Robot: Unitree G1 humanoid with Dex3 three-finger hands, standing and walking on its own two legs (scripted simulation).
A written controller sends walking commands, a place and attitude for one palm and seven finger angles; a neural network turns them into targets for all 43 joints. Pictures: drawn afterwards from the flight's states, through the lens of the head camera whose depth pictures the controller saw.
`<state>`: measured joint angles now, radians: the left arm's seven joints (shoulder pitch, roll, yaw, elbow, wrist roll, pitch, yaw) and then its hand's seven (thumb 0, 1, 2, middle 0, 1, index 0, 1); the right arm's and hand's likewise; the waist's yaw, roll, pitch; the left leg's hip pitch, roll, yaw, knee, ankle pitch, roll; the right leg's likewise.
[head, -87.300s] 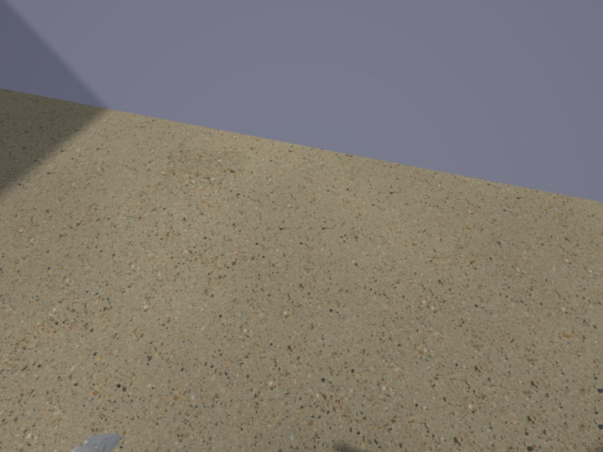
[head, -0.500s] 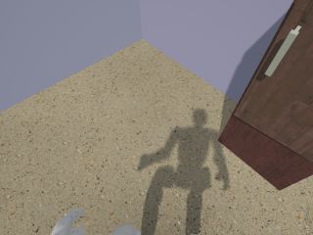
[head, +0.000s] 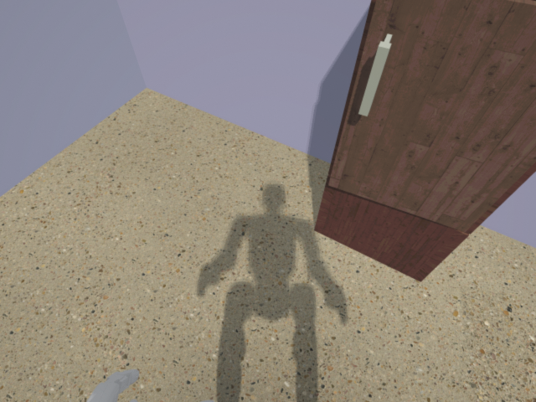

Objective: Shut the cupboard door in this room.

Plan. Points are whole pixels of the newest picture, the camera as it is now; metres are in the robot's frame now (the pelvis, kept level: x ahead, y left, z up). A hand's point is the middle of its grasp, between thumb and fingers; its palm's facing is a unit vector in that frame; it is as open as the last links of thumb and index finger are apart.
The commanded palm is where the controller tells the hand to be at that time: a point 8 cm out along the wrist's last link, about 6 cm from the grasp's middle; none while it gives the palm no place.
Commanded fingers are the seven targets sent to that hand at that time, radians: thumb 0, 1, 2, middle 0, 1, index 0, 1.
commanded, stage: turn to face it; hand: left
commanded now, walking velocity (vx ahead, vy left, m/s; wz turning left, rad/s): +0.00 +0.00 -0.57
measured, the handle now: (375, 76) +0.72 -0.19 +0.07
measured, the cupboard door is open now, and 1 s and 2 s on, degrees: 6 6 6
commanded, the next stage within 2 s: take the last steps up to it in 0.54 s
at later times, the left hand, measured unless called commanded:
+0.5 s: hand (158, 380) +0.16 +0.20 -0.15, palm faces -0.21 -0.96 -0.20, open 7.4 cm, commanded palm none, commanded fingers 0.00 0.90 0.90 -0.20 -0.30 -0.20 -0.30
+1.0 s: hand (180, 381) +0.17 +0.17 -0.18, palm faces -0.34 -0.93 -0.15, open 7.4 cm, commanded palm none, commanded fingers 0.00 0.90 0.90 -0.20 -0.30 -0.20 -0.30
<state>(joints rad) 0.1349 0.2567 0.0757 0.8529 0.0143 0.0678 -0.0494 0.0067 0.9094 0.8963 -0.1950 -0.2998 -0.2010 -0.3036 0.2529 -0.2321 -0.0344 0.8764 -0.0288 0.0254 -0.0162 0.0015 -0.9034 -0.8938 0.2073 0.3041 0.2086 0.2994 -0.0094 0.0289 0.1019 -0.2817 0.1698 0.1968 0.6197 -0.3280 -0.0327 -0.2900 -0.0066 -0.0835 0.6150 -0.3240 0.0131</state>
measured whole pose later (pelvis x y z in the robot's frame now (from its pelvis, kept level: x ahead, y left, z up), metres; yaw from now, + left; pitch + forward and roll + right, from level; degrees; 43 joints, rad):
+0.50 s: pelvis +0.02 +0.02 +0.01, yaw -14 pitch +1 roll -2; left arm 0.15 0.24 0.08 0.90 0.01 0.08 -0.03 0.01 0.91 0.90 -0.20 -0.30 -0.20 -0.30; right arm 0.25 -0.20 -0.01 0.90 -0.04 0.01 -0.03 0.00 -0.91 -0.89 0.21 0.30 0.21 0.30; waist -0.01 0.00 0.08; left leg -0.26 0.10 0.10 0.52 -0.27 -0.01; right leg -0.39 0.01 -0.03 0.90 -0.49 0.03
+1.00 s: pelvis +0.07 +0.00 +0.00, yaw -21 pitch +1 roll -1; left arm 0.27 0.21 0.08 1.02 0.03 0.06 -0.04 0.01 0.91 0.90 -0.20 -0.30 -0.20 -0.30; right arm 0.33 -0.18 -0.03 0.96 -0.05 -0.03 -0.03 0.00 -0.91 -0.89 0.20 0.30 0.20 0.30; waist -0.03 -0.04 0.01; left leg -0.24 0.07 0.11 0.56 -0.33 0.00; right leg -0.40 0.01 0.00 0.96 -0.41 -0.03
